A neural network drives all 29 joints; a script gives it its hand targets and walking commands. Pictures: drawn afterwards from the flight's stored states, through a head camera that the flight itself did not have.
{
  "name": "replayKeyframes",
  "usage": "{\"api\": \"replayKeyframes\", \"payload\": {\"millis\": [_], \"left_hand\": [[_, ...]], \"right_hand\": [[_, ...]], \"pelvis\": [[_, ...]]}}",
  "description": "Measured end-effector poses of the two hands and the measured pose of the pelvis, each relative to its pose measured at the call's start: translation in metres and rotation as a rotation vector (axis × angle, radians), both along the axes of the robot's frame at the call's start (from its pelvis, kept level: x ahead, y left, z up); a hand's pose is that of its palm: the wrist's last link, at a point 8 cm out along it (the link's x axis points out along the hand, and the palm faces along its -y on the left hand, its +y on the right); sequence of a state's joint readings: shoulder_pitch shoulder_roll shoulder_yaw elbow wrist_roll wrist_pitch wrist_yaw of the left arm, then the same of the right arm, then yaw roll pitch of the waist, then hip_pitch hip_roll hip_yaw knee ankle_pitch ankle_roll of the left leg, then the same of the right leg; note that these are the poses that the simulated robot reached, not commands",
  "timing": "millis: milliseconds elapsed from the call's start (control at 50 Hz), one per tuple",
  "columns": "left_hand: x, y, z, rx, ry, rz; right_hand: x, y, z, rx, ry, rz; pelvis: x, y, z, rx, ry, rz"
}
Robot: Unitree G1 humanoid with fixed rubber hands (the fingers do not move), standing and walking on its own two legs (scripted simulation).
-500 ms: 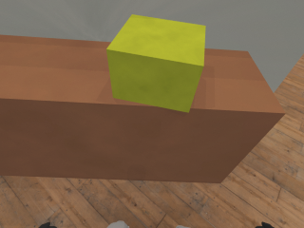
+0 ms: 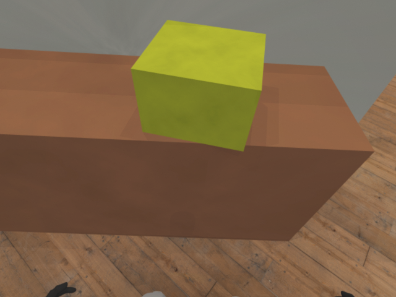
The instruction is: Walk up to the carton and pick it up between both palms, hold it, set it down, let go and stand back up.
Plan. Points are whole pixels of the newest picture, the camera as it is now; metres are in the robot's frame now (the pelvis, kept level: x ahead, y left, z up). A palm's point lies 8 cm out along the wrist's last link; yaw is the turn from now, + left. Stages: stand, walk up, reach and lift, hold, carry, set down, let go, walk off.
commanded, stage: walk up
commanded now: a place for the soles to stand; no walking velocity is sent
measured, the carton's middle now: (203, 83) +0.65 +0.02 +0.08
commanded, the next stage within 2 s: none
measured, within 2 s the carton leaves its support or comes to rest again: neither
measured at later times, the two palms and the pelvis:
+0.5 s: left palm (63, 277) +0.18 +0.28 -0.07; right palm out of the picture +0.11 -0.34 -0.10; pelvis +0.07 -0.03 -0.01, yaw +0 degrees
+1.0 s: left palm (44, 268) +0.20 +0.33 -0.09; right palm (334, 266) +0.23 -0.28 -0.07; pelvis +0.13 +0.03 +0.00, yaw +1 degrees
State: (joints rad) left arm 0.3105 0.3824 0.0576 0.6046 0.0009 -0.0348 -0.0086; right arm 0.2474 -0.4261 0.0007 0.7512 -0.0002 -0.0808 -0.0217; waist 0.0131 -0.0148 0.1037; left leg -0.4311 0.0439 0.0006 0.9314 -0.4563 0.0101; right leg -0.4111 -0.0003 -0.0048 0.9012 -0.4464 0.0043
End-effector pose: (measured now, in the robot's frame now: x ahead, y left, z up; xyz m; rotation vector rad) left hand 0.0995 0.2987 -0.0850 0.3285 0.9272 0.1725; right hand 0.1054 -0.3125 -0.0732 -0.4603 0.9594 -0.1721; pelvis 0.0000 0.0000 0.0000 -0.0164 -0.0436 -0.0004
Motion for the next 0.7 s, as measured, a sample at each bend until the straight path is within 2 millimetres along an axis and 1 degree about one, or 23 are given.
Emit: {"api": "replayKeyframes", "payload": {"millis": [80,140,180,220,280,360,420,460,480,520,560,620,660,700], "left_hand": [[0.001,0.001,0.001,0.001,0.0,0.001],[0.004,0.007,0.001,0.001,-0.005,0.003],[0.01,0.012,0.001,0.001,-0.011,0.0],[0.02,0.015,0.004,0.007,-0.024,-0.005],[0.038,0.015,0.01,0.01,-0.053,-0.006],[0.06,0.004,0.014,0.014,-0.083,-0.018],[0.076,-0.008,0.016,0.026,-0.096,-0.022],[0.085,-0.017,0.017,0.04,-0.109,-0.021],[0.085,-0.019,0.017,0.046,-0.118,-0.015],[0.079,-0.022,0.017,0.053,-0.111,0.01],[0.068,-0.022,0.019,0.063,-0.075,0.028],[0.054,-0.018,0.025,0.075,-0.018,0.048],[0.05,-0.014,0.028,0.08,0.0,0.056],[0.052,-0.009,0.03,0.082,0.006,0.059]], "right_hand": [[0.01,0.002,0.001,0.007,-0.016,0.009],[0.015,0.009,0.002,0.024,-0.021,0.02],[0.017,0.014,0.002,0.03,-0.024,0.018],[0.011,0.017,-0.001,0.036,-0.016,0.008],[-0.005,0.014,-0.004,0.036,0.035,-0.015],[-0.02,0.002,-0.007,0.039,0.088,-0.045],[-0.019,-0.01,-0.014,0.052,0.107,-0.057],[-0.009,-0.018,-0.023,0.064,0.114,-0.056],[-0.002,-0.022,-0.028,0.069,0.12,-0.046],[0.019,-0.025,-0.031,0.074,0.119,-0.023],[0.044,-0.026,-0.027,0.078,0.086,-0.006],[0.081,-0.024,-0.016,0.081,0.026,0.02],[0.099,-0.022,-0.01,0.081,-0.001,0.034],[0.113,-0.017,-0.006,0.082,-0.018,0.042]], "pelvis": [[0.001,0.0,0.0,0.001,0.002,0.001],[0.006,0.006,0.0,0.0,0.009,0.0],[0.011,0.012,0.0,0.0,0.012,-0.004],[0.017,0.015,-0.001,0.002,0.004,-0.009],[0.03,0.013,0.001,0.003,-0.011,-0.011],[0.047,0.003,0.002,0.006,-0.033,-0.019],[0.06,-0.009,-0.001,0.019,-0.041,-0.023],[0.069,-0.019,-0.005,0.028,-0.036,-0.019],[0.072,-0.024,-0.008,0.022,-0.04,-0.009],[0.077,-0.03,-0.009,0.011,-0.041,0.015],[0.082,-0.032,-0.005,0.011,-0.037,0.021],[0.088,-0.031,0.004,0.009,-0.031,0.023],[0.094,-0.028,0.007,0.007,-0.031,0.026],[0.099,-0.024,0.009,0.001,-0.033,0.026]]}}
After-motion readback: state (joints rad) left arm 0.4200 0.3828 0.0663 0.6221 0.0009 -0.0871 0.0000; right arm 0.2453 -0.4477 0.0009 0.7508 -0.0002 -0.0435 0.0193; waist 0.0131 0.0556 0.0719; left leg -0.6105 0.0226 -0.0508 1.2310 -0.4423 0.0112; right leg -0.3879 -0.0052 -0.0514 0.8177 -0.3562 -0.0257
